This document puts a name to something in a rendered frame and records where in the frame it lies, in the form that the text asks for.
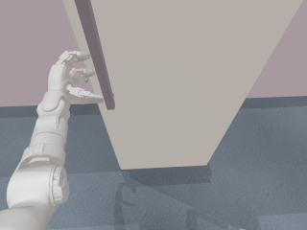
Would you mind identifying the robot left hand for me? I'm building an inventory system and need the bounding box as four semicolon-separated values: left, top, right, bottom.
48;50;105;104

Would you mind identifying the handle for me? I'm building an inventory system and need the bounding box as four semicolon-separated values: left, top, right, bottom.
74;0;115;110

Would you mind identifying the left robot upper arm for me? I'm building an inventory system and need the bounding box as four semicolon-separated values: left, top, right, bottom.
0;164;70;230

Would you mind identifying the fridge door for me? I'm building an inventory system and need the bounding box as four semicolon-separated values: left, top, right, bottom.
63;0;303;170

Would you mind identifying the robot left forearm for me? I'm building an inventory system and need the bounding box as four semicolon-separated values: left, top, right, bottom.
6;90;71;208

